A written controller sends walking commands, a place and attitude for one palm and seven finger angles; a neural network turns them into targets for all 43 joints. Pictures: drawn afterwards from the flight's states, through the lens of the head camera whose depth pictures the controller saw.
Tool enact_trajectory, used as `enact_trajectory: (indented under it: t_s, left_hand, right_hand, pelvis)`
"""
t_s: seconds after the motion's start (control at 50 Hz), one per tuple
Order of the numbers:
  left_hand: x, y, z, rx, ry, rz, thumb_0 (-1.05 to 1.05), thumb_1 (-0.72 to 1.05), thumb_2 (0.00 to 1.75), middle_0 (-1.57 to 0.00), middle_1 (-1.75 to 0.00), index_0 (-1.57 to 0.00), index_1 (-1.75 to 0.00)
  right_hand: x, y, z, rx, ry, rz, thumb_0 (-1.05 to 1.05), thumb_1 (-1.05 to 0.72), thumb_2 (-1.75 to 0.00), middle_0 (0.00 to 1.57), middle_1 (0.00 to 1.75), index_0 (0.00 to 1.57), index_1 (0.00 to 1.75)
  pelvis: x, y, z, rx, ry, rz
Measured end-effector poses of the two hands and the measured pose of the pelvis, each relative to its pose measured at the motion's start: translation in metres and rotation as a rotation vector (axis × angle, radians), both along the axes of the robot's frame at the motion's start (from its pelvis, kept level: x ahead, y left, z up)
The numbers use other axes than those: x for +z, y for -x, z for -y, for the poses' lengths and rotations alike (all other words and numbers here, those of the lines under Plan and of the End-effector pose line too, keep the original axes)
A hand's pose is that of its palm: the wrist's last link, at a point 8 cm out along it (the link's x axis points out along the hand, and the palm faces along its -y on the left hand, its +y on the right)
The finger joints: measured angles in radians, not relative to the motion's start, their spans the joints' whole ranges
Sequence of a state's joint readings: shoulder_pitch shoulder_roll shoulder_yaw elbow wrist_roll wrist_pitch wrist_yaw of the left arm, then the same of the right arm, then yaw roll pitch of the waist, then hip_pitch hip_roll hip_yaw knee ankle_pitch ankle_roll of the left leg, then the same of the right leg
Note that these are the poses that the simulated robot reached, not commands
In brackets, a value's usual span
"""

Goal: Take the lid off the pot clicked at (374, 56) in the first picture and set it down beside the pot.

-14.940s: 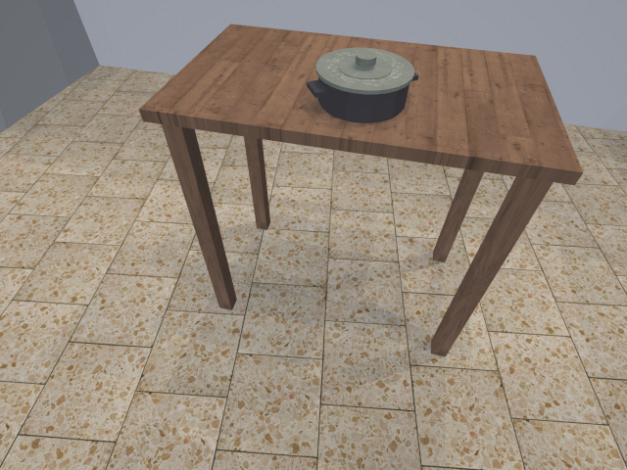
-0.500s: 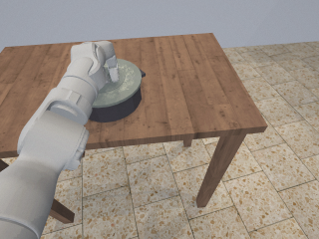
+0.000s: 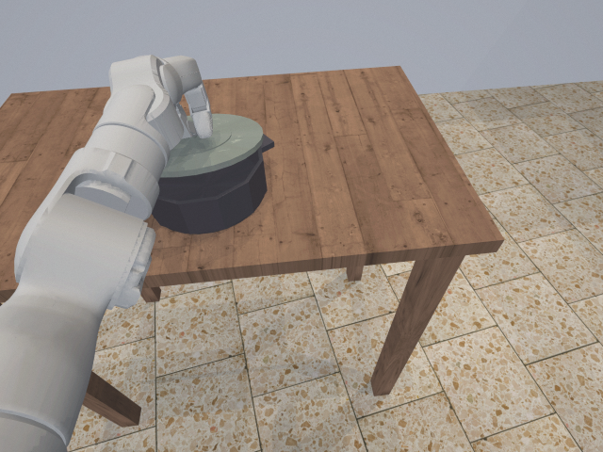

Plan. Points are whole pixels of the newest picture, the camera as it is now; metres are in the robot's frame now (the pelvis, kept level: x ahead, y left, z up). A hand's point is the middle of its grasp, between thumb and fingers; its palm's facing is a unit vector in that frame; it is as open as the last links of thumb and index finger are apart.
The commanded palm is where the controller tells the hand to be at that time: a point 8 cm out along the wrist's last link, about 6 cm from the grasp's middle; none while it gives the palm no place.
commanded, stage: lift the lid straight up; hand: left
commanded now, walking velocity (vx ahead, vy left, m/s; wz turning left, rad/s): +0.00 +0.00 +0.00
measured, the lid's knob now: (189, 126) +0.53 +0.13 +0.17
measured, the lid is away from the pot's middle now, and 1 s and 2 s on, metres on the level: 0.01 0.00 0.00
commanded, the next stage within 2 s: open the fingers wide in 0.30 s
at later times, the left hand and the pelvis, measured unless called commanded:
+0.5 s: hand (173, 80) +0.49 +0.12 +0.26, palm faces -0.25 -0.05 -0.97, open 2.9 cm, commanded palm +0.49 +0.12 +0.31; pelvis +0.00 +0.00 +0.00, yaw +0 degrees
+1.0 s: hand (167, 88) +0.49 +0.13 +0.26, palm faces -0.25 -0.08 -0.97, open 6.1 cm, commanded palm +0.48 +0.12 +0.31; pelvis +0.00 +0.00 +0.00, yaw +1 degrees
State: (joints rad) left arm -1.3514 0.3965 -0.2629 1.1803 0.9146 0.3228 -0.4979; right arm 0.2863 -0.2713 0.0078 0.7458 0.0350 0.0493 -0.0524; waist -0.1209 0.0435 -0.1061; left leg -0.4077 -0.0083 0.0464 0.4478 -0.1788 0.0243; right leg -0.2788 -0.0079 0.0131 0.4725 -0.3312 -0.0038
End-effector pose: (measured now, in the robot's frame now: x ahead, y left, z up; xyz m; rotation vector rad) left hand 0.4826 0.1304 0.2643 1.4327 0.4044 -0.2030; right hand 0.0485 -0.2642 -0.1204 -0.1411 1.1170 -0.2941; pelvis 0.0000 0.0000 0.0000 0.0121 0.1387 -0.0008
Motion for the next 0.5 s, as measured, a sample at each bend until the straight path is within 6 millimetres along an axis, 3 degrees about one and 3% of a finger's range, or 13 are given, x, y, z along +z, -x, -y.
enact_trajectory:
  t_s: [0.24,0.42,0.5]
  left_hand:
    - [0.033,0.006,0.002,0.056,-0.04,0.051,-0.02,0.78,0.78,-0.68,-1.08,-1.2,-1.18]
    - [0.047,0.0,0.009,0.059,-0.018,0.077,-0.01,0.83,0.8,-0.7,-1.09,-1.2,-1.18]
    - [0.054,-0.003,0.013,0.018,-0.091,0.131,0.0,0.82,0.8,-0.7,-1.08,-1.19,-1.17]
  right_hand:
    - [-0.001,0.001,0.0,0.02,-0.008,-0.022,0.01,-0.9,-0.9,0.2,0.3,0.2,0.3]
    - [-0.002,0.012,-0.001,0.003,-0.009,-0.04,0.01,-0.9,-0.9,0.2,0.3,0.2,0.3]
    - [-0.003,0.016,-0.002,-0.01,-0.016,-0.052,0.01,-0.9,-0.9,0.2,0.3,0.2,0.3]
  pelvis:
    - [0.0,0.006,0.0,0.011,0.002,0.0]
    - [0.0,0.005,-0.001,0.005,0.001,-0.009]
    - [0.0,0.003,-0.001,-0.001,0.002,-0.015]
